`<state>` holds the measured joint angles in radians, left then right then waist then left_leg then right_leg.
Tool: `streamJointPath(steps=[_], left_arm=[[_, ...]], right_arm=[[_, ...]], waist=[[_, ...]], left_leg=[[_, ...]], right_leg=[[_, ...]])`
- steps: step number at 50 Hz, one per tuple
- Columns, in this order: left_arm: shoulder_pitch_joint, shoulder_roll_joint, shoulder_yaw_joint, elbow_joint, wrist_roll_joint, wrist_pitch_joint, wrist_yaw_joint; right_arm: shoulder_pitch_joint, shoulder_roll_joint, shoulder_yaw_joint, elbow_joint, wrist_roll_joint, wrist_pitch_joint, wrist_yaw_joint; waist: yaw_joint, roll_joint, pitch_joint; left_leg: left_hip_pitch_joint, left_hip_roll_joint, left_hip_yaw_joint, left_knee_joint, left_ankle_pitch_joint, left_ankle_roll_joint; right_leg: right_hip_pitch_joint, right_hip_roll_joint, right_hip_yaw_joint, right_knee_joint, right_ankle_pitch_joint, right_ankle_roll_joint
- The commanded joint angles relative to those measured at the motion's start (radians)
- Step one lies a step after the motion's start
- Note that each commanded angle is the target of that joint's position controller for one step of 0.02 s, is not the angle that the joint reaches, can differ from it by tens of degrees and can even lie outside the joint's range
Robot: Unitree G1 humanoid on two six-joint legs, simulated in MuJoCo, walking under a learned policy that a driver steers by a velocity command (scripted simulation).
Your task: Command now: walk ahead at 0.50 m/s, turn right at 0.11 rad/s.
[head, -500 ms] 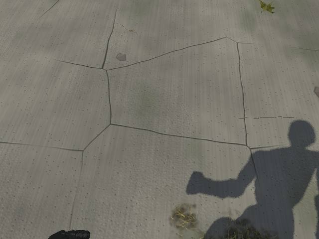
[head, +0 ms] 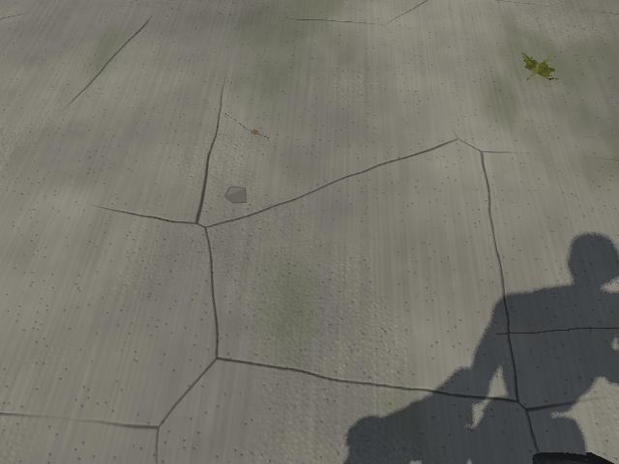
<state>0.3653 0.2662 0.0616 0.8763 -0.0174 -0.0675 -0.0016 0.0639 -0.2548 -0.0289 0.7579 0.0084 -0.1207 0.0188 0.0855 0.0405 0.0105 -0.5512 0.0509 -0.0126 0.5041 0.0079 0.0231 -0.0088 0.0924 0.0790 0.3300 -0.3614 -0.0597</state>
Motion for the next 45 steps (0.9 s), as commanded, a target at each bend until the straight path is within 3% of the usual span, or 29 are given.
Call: streamJointPath(steps=[1,2,3,4,5,6,7,8,10,12,17,21,23,26,27,28,29,30,31,33,34,36,39,42,45], left_arm=[[-0.009,0.154,0.032,-0.041,0.004,0.005,0.008],[-0.025,0.123,0.016,-0.06,0.015,0.004,0.007],[0.091,0.039,-0.009,-0.072,0.009,-0.013,0.002],[0.101,0.054,-0.013,-0.062,-0.004,-0.029,-0.003],[0.021,0.143,0.008,-0.078,-0.023,-0.037,-0.007],[-0.056,0.146,0.008,-0.097,-0.023,-0.039,-0.006],[-0.095,0.131,0.008,-0.107,-0.007,-0.038,-0.004],[-0.091,0.123,0.015,-0.104,0.004,-0.03,-0.001],[-0.048,0.082,0.01,-0.09,0.005,-0.012,0.001],[-0.068,0.068,0.008,-0.1,0.01,-0.003,0.005],[-0.241,0.039,-0.004,-0.148,0.013,-0.015,-0.002],[-0.373,0.039,-0.008,-0.192,0.003,-0.025,-0.018],[-0.412,0.052,-0.005,-0.216,0.0,-0.035,-0.029],[-0.347,0.097,0.012,-0.207,0.002,-0.051,-0.036],[-0.243,0.127,0.03,-0.178,0.005,-0.054,-0.03],[-0.076,0.182,0.053,-0.138,0.016,-0.056,-0.02],[0.067,0.28,0.077,-0.122,0.037,-0.05,-0.01],[0.099,0.245,0.067,-0.108,0.029,-0.04,-0.012],[0.041,0.169,0.045,-0.117,0.02,-0.037,-0.011],[-0.092,0.104,0.023,-0.121,0.016,-0.038,-0.011],[-0.14,0.076,0.016,-0.12,0.021,-0.043,-0.014],[-0.181,0.076,0.021,-0.108,0.028,-0.054,-0.016],[-0.177,0.104,0.034,-0.082,0.033,-0.064,-0.007],[-0.159,0.124,0.041,-0.062,0.033,-0.056,0.006],[-0.127,0.152,0.048,-0.051,0.025,-0.045,0.014]], right_arm=[[0.077,-0.155,-0.054,-0.05,0.002,-0.025,0.003],[0.248,-0.204,-0.071,-0.016,-0.009,-0.025,-0.002],[0.385,-0.293,-0.097,0.007,-0.026,-0.017,-0.005],[0.425,-0.233,-0.084,0.031,-0.01,-0.008,0.003],[0.357,-0.168,-0.063,0.017,0.001,-0.003,0.002],[0.278,-0.143,-0.053,-0.002,-0.001,0.004,0.0],[0.221,-0.126,-0.046,-0.008,-0.007,0.007,0.004],[0.19,-0.106,-0.038,-0.012,-0.015,0.004,0.007],[0.181,-0.11,-0.04,-0.004,-0.014,-0.001,0.013],[0.197,-0.133,-0.047,0.011,-0.01,-0.005,0.01],[0.257,-0.158,-0.054,0.047,0.0,0.012,-0.011],[0.338,-0.171,-0.058,0.087,0.012,0.025,-0.015],[0.356,-0.173,-0.06,0.101,0.016,0.037,-0.02],[0.327,-0.202,-0.071,0.099,0.018,0.053,-0.029],[0.309,-0.195,-0.067,0.094,0.017,0.056,-0.03],[0.303,-0.154,-0.051,0.079,0.005,0.055,-0.029],[0.376,-0.056,-0.022,0.047,-0.006,0.042,-0.027],[0.428,-0.046,-0.015,0.055,0.016,0.026,-0.024],[0.36,-0.15,-0.044,0.05,0.041,0.021,-0.024],[0.257,-0.146,-0.051,0.025,0.029,0.031,-0.029],[0.258,-0.136,-0.058,0.026,0.021,0.045,-0.031],[0.288,-0.089,-0.055,0.028,0.024,0.073,-0.027],[0.249,-0.077,-0.058,-0.003,0.017,0.092,-0.029],[0.182,-0.066,-0.054,-0.029,0.014,0.086,-0.015],[0.066,-0.047,-0.043,-0.069,0.011,0.08,0.008]], waist=[[-0.112,-0.131,-0.075],[-0.187,-0.095,-0.213],[-0.181,0.124,-0.376],[-0.191,0.237,-0.414],[-0.192,0.135,-0.251],[-0.17,0.05,-0.143],[-0.142,0.0,-0.06],[-0.111,0.01,-0.031],[-0.08,0.043,-0.029],[-0.072,0.037,-0.015],[-0.12,0.026,0.016],[-0.168,0.023,0.049],[-0.163,0.028,0.062],[-0.101,0.051,0.021],[-0.041,0.043,-0.041],[0.028,0.017,-0.173],[0.038,-0.178,-0.344],[0.028,-0.342,-0.446],[0.034,-0.232,-0.292],[-0.018,-0.131,-0.101],[-0.052,-0.147,-0.055],[-0.09,-0.158,-0.02],[-0.103,-0.112,0.012],[-0.087,-0.098,0.028],[-0.042,-0.079,0.058]], left_leg=[[0.199,-0.043,0.034,-0.059,-0.056,0.067],[0.473,0.051,-0.053,-0.013,-0.008,0.126],[0.884,0.282,-0.443,-0.034,-0.131,0.274],[0.966,0.363,-0.724,-0.174,-0.27,0.318],[0.856,0.33,-0.626,-0.194,-0.363,0.263],[0.707,0.29,-0.488,-0.214,-0.317,0.227],[0.568,0.246,-0.395,-0.252,-0.226,0.216],[0.486,0.21,-0.328,-0.283,-0.151,0.203],[0.404,0.176,-0.248,-0.33,-0.058,0.21],[0.386,0.167,-0.186,-0.358,0.028,0.222],[0.408,0.123,-0.068,-0.378,0.076,0.185],[0.471,0.15,-0.079,-0.354,0.024,0.179],[0.527,0.18,-0.115,-0.314,0.038,0.174],[0.558,0.198,-0.156,-0.215,0.138,0.147],[0.532,0.157,-0.13,-0.102,0.252,0.125],[0.412,0.098,-0.091,0.114,0.204,0.091],[0.055,-0.037,-0.009,0.494,-0.145,0.022],[-0.136,-0.091,-0.09,0.707,-0.609,0.003],[-0.221,-0.032,-0.132,0.794,-0.561,0.007],[-0.196,0.047,-0.088,0.739,-0.4,0.007],[-0.149,0.076,-0.094,0.695,-0.349,0.006],[-0.078,0.095,-0.086,0.672,-0.297,-0.002],[-0.131,0.101,-0.099,0.608,-0.192,-0.017],[-0.148,0.094,-0.08,0.444,-0.04,-0.02],[-0.127,0.08,-0.014,0.282,0.042,-0.008]], right_leg=[[0.027,-0.26,0.125,0.151,0.732,-0.108],[-0.095,-0.208,0.077,0.377,0.679,-0.076],[-0.472,-0.058,-0.013,0.759,0.329,0.002],[-0.67,-0.016,0.053,0.919,-0.202,0.012],[-0.766,-0.081,0.079,0.994,-0.159,0.002],[-0.767,-0.135,0.038,0.97,-0.067,-0.001],[-0.741,-0.168,0.013,0.896,-0.002,0.005],[-0.69,-0.199,0.012,0.839,0.041,0.009],[-0.618,-0.213,-0.007,0.785,0.079,0.025],[-0.639,-0.222,-0.019,0.716,0.14,0.045],[-0.641,-0.205,-0.05,0.397,0.4,0.061],[-0.618,-0.171,-0.064,0.253,0.446,0.054],[-0.626,-0.16,-0.05,0.205,0.394,0.039],[-0.484,-0.128,-0.059,0.148,0.3,0.012],[-0.323,-0.107,-0.081,0.114,0.303,-0.009],[-0.048,-0.174,-0.031,0.161,0.338,-0.052],[0.358,-0.431,0.301,0.17,0.299,-0.163],[0.444,-0.539,0.615,0.036,0.147,-0.242],[0.323,-0.501,0.513,0.0,0.053,-0.197],[0.045,-0.426,0.276,-0.069,0.11,-0.141],[-0.051,-0.391,0.192,-0.11,0.157,-0.126],[-0.157,-0.37,0.084,-0.172,0.233,-0.128],[-0.166,-0.369,-0.034,-0.204,0.353,-0.138],[-0.129,-0.348,-0.141,-0.208,0.405,-0.121],[-0.092,-0.35,-0.211,-0.208,0.408,-0.109]])
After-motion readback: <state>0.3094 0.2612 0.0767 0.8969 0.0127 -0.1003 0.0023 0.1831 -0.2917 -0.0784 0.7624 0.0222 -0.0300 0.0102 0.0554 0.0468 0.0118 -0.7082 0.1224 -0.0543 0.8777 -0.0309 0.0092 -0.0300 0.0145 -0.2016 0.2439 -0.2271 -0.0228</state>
